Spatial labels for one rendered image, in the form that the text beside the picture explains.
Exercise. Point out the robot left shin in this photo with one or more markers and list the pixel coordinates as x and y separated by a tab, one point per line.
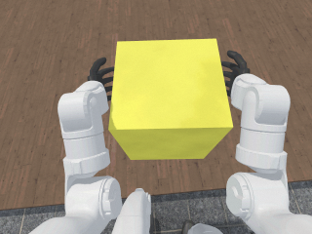
147	218

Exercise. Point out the right robot hand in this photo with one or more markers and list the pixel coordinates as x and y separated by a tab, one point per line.
237	69

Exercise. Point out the left robot upper arm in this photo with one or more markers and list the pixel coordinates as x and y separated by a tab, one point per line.
90	204

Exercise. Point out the left robot hand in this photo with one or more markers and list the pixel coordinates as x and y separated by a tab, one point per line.
96	75

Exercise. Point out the robot right forearm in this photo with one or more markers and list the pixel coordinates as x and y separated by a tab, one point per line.
265	110

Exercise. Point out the right robot foot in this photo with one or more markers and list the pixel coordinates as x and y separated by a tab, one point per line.
186	226

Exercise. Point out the robot left forearm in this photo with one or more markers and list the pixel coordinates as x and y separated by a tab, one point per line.
82	132

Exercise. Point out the carton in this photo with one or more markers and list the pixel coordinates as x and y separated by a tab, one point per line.
169	99

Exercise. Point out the right robot upper arm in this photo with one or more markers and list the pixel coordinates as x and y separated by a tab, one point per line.
261	201

